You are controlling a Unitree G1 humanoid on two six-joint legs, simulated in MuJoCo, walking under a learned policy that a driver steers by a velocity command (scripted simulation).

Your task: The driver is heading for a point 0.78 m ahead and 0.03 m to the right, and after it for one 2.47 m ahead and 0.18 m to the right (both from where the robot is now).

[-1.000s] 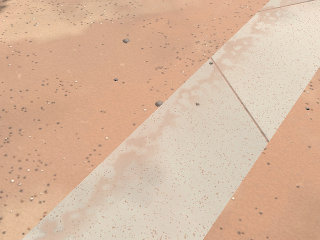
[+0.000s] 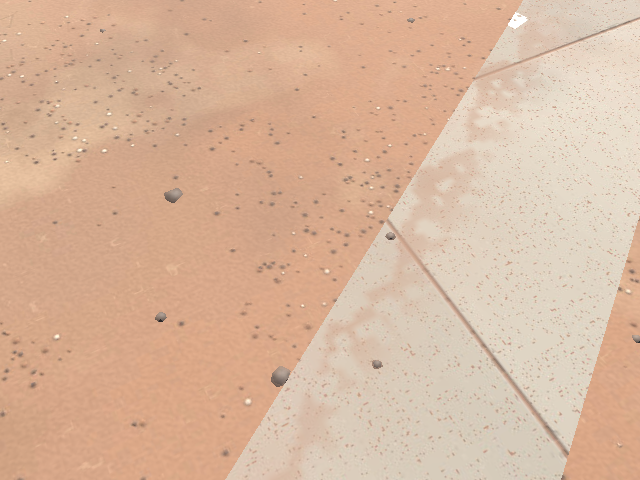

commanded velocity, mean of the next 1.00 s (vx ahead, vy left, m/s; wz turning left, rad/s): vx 0.50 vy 0.00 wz -0.21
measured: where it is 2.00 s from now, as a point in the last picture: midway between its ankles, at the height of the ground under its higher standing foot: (370, 333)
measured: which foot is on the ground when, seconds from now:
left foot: up 0.00-0.40, down 0.42-0.96, up 0.98-1.00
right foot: down 0.00-0.44, up 0.46-0.94, down 0.96-1.00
